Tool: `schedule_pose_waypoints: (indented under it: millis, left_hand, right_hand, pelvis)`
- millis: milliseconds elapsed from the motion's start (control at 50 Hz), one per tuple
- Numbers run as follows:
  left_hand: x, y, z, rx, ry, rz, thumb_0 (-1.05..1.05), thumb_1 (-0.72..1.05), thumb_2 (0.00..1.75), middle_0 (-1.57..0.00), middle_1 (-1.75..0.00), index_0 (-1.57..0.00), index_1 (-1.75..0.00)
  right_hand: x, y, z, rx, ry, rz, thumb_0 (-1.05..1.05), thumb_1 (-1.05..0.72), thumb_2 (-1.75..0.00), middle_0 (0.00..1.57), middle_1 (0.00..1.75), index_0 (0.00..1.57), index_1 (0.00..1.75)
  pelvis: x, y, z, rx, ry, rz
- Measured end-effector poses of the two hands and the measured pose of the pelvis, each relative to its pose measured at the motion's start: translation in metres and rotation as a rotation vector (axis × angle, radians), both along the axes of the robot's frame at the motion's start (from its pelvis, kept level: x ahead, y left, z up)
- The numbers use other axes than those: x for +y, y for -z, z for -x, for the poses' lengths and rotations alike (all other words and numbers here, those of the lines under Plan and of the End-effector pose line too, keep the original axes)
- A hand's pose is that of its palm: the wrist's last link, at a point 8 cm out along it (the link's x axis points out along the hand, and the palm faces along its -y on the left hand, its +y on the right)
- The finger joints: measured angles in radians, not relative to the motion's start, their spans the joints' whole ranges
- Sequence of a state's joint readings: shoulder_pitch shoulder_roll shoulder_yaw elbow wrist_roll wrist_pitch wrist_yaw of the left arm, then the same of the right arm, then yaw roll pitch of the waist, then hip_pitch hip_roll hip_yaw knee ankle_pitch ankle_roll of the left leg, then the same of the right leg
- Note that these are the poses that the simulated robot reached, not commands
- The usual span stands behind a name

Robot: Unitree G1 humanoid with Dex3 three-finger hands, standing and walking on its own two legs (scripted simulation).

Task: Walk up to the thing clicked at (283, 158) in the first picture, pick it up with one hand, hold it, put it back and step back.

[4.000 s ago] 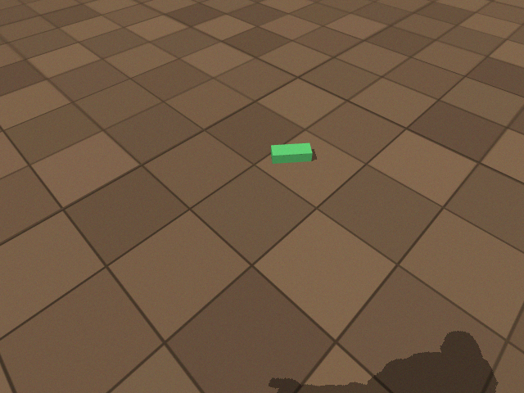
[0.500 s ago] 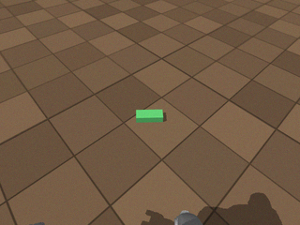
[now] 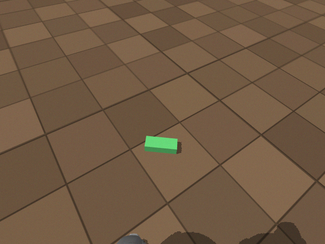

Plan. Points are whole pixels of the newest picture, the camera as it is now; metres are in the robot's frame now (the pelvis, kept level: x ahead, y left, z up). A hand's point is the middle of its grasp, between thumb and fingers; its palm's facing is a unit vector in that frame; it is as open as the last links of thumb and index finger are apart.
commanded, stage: walk up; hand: left
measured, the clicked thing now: (161, 144) +0.83 +0.06 -0.73
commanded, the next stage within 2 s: none
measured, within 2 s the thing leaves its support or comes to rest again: neither
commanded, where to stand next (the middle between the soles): +0.45 -0.15 m, yaw +3 degrees
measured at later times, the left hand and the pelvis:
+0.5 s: hand (116, 193) +0.27 +0.17 -0.12, palm faces -0.03 -0.90 -0.43, open 7.4 cm; pelvis +0.18 -0.12 -0.01, yaw -1 degrees
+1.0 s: hand (141, 179) +0.33 +0.10 -0.16, palm faces +0.01 -0.95 -0.31, open 7.4 cm; pelvis +0.32 -0.15 +0.00, yaw +3 degrees
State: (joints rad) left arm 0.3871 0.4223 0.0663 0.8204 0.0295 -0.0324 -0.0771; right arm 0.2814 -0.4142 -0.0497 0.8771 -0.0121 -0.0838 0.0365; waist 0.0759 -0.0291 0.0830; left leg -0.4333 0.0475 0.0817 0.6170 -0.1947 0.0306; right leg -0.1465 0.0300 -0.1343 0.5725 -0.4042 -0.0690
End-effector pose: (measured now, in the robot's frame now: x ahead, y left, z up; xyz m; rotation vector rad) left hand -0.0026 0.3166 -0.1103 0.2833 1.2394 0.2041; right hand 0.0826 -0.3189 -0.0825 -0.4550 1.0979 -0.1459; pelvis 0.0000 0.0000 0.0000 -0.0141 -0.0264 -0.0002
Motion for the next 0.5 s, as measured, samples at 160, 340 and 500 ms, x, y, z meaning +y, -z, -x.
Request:
schedule_pose_waypoints:
  millis: [160,340,500]
  left_hand:
    - [-0.021,0.010,-0.090,0.000,0.072,0.027,0.01,0.91,0.90,-0.20,-0.30,-0.20,-0.30]
    - [-0.052,-0.016,-0.204,-0.113,0.124,-0.026,0.00,0.91,0.90,-0.20,-0.30,-0.20,-0.30]
    - [-0.108,-0.029,-0.263,-0.171,0.106,-0.113,0.00,0.91,0.90,-0.20,-0.30,-0.20,-0.30]
  right_hand:
    - [-0.016,-0.011,-0.045,-0.095,0.069,0.027,0.00,-0.90,-0.90,0.20,0.30,0.21,0.30]
    - [-0.074,-0.005,-0.059,0.001,0.107,0.019,0.00,-0.89,-0.90,0.21,0.30,0.21,0.30]
    - [-0.146,0.038,-0.117,0.076,0.128,0.000,0.00,-0.90,-0.90,0.20,0.30,0.21,0.30]
  pelvis:
    - [-0.012,0.000,-0.059,-0.026,0.013,-0.031]
    - [-0.062,-0.003,-0.117,-0.024,0.026,-0.046]
    - [-0.124,0.014,-0.177,-0.023,0.011,-0.029]
